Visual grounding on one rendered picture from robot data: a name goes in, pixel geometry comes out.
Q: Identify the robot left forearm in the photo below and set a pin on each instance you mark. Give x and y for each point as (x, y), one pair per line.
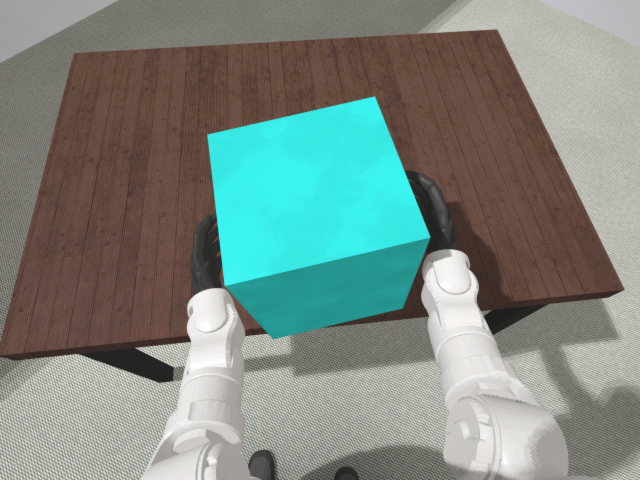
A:
(209, 404)

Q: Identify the table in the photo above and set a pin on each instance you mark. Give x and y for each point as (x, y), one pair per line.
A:
(106, 263)

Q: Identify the robot right upper arm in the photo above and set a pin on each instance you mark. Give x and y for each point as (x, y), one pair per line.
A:
(488, 438)

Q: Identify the robot right hand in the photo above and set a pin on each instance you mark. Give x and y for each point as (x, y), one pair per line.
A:
(434, 211)

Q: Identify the robot right forearm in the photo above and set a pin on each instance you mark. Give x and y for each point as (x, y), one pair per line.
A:
(463, 345)

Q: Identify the robot left foot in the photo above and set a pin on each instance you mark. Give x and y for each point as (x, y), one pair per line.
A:
(261, 465)

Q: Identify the robot left upper arm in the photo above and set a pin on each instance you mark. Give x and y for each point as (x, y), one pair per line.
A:
(214, 460)

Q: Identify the carton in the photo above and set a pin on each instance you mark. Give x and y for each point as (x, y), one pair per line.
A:
(318, 224)

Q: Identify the robot left hand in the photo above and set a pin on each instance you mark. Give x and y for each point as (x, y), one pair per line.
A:
(205, 267)

